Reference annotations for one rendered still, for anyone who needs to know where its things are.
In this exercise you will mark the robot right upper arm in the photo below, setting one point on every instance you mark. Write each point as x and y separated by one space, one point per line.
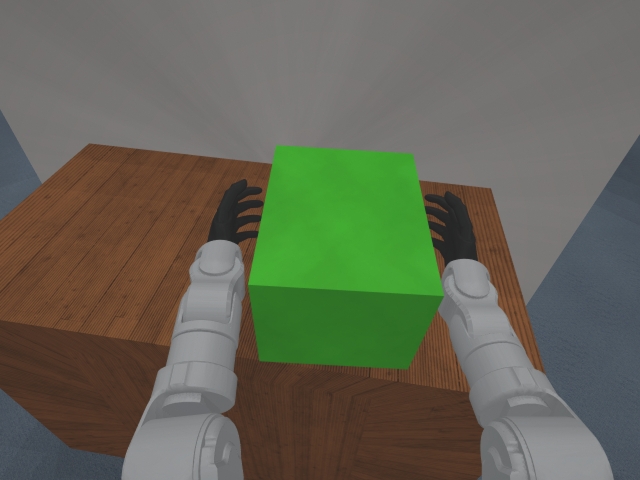
541 448

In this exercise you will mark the robot left hand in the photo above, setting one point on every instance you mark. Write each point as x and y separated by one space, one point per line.
225 223

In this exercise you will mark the robot left upper arm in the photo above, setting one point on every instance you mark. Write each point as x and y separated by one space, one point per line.
194 447

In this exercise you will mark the right robot forearm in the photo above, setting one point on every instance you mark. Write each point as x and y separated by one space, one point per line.
501 377

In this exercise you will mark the pedestal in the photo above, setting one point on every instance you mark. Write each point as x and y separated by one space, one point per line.
93 266

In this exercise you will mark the carton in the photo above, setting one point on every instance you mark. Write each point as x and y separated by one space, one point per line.
344 270

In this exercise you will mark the robot right hand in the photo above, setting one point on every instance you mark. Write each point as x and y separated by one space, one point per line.
459 240

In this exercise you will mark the left robot forearm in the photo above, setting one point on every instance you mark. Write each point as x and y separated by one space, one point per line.
199 375

